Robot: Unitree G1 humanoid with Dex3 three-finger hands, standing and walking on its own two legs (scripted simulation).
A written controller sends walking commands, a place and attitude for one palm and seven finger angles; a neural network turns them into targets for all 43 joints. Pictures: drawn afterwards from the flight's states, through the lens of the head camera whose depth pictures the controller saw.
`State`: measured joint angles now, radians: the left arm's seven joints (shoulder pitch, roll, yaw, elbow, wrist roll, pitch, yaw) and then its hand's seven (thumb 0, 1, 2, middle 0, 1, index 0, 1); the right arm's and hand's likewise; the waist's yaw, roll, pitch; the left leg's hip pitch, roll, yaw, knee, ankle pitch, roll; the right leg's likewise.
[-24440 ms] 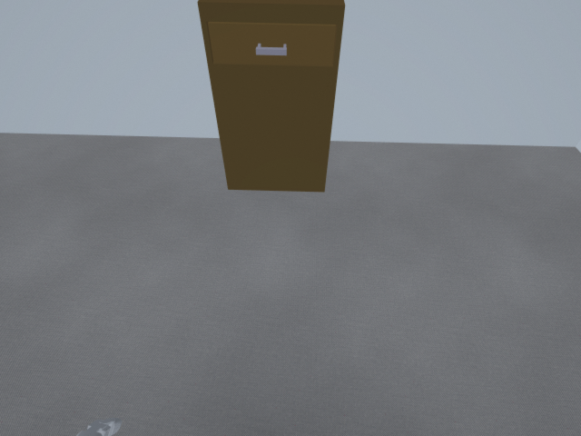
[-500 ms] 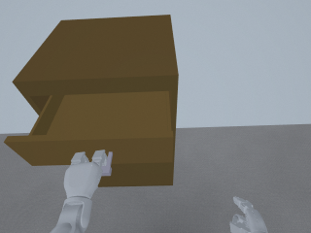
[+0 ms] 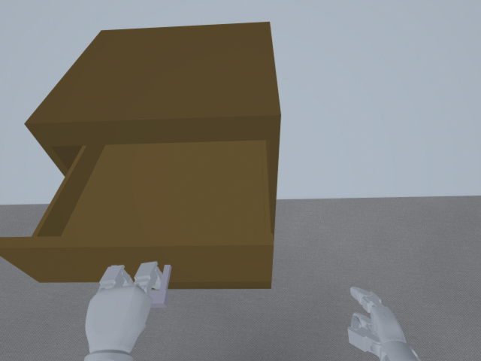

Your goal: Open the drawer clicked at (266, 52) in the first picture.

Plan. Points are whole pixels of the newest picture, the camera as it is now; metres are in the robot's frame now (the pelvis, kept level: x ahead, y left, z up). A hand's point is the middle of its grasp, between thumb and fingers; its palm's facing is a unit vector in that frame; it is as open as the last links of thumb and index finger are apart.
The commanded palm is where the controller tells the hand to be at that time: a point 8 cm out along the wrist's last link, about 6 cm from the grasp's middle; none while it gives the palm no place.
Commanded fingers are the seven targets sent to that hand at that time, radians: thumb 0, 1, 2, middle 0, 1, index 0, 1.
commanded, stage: pull the drawer open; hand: left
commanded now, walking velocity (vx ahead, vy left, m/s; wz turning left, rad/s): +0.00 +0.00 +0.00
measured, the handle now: (136, 285) +0.24 +0.20 +0.01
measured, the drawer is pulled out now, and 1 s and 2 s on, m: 0.24 0.30 0.27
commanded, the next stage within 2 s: open the thumb to release the handle in 0.74 s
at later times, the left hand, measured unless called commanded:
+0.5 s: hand (128, 357) +0.14 +0.19 -0.01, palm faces -0.03 -0.14 -0.99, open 5.6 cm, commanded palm +0.10 +0.19 +0.05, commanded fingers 0.00 0.90 0.90 -0.40 -1.35 -0.40 -1.35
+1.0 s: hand out of the picture +0.13 +0.20 -0.01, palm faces -0.03 -0.10 -0.99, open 5.9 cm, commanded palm +0.10 +0.20 +0.05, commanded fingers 0.00 0.27 0.63 -0.35 -1.28 -0.35 -1.28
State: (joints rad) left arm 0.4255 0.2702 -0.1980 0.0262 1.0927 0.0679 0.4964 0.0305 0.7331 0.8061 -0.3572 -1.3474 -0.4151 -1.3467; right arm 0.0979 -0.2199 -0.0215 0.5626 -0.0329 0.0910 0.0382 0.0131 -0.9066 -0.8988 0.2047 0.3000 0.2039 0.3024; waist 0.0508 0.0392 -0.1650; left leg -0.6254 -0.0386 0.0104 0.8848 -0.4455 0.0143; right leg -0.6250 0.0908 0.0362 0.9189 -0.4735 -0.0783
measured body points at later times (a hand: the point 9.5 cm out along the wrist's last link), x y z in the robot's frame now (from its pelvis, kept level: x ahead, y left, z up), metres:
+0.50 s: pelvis -0.01 -0.01 -0.01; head +0.01 -0.04 +0.44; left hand +0.13 +0.19 +0.04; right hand +0.21 -0.22 -0.10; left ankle +0.00 +0.12 -0.69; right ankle -0.02 -0.07 -0.69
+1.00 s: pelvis -0.01 -0.01 -0.03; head +0.04 -0.05 +0.42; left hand +0.12 +0.20 +0.04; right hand +0.22 -0.22 -0.12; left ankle +0.00 +0.12 -0.69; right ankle -0.02 -0.07 -0.69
